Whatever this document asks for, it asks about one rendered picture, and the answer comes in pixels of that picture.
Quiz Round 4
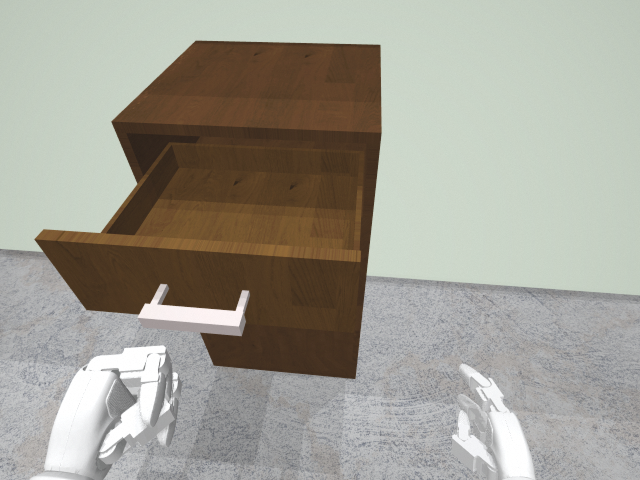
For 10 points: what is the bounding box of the cabinet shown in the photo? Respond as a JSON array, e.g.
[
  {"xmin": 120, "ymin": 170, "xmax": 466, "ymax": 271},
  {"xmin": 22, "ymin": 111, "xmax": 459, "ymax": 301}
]
[{"xmin": 111, "ymin": 41, "xmax": 382, "ymax": 379}]

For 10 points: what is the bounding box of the handle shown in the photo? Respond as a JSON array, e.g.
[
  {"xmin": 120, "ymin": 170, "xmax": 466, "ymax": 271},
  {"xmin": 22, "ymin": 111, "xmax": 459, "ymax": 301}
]
[{"xmin": 138, "ymin": 284, "xmax": 250, "ymax": 336}]

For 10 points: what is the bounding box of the drawer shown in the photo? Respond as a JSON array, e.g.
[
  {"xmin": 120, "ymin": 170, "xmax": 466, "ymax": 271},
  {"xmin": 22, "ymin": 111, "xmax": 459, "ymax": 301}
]
[{"xmin": 34, "ymin": 142, "xmax": 364, "ymax": 333}]

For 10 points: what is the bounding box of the robot right hand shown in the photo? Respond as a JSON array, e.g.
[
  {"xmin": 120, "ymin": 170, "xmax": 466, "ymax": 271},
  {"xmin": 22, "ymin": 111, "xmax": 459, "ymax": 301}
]
[{"xmin": 452, "ymin": 364, "xmax": 536, "ymax": 480}]

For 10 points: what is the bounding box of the robot left hand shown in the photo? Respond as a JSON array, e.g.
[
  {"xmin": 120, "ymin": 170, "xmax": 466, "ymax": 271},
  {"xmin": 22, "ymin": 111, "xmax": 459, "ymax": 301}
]
[{"xmin": 44, "ymin": 345, "xmax": 183, "ymax": 480}]

